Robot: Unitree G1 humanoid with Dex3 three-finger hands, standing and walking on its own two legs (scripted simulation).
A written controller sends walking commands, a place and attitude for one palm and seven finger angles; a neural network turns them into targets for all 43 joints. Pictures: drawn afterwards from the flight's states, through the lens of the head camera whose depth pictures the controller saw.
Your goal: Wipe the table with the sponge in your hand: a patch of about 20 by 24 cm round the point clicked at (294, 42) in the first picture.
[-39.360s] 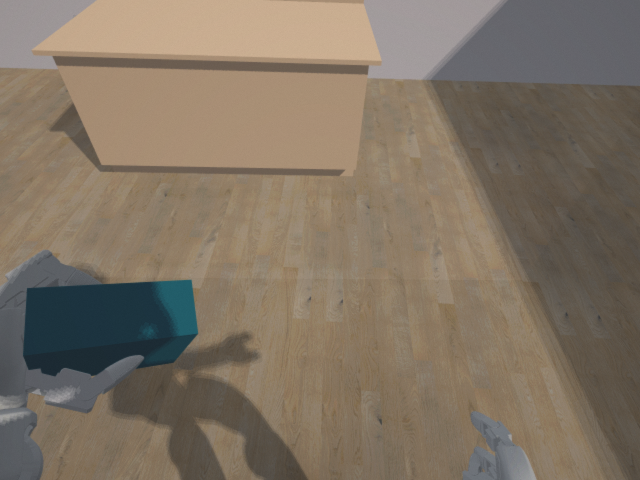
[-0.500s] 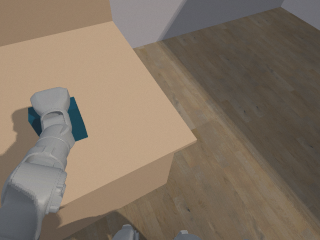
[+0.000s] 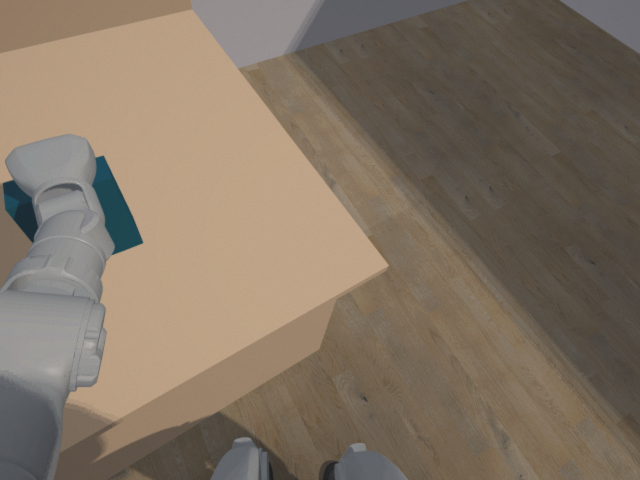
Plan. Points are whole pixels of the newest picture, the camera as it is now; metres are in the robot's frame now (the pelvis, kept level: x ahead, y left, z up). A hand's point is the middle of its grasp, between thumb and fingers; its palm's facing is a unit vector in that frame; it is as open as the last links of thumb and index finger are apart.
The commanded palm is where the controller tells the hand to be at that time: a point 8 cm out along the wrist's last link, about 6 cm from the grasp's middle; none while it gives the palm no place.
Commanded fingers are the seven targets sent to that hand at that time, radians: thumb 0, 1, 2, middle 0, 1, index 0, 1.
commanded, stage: slide back across to the first lane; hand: left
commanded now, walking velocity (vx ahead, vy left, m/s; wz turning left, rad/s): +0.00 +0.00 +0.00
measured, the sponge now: (87, 227) +0.46 +0.30 -0.03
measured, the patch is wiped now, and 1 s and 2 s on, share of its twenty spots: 1.00 1.00 1.00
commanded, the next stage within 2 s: wipe back along the first lane in 0.54 s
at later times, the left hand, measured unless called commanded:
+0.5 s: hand (32, 203) +0.46 +0.34 +0.03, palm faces -0.13 -0.03 -0.99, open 9.4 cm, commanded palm +0.43 +0.33 +0.07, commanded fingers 0.00 0.10 1.30 -1.20 -1.60 -1.20 -1.60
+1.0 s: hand (11, 235) +0.42 +0.35 +0.02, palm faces -0.11 -0.01 -0.99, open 9.4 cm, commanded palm +0.39 +0.32 +0.05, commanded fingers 0.00 0.10 1.30 -1.20 -1.60 -1.20 -1.60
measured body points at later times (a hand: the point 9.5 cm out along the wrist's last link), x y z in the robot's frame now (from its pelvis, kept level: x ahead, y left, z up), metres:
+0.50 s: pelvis +0.04 +0.01 +0.02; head +0.12 +0.03 +0.46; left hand +0.47 +0.34 +0.08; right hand +0.09 -0.26 -0.10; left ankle +0.04 +0.09 -0.68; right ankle +0.01 -0.11 -0.68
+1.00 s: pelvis +0.05 +0.01 +0.03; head +0.11 +0.03 +0.47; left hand +0.42 +0.35 +0.08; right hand +0.14 -0.25 -0.10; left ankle +0.04 +0.09 -0.68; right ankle +0.01 -0.11 -0.68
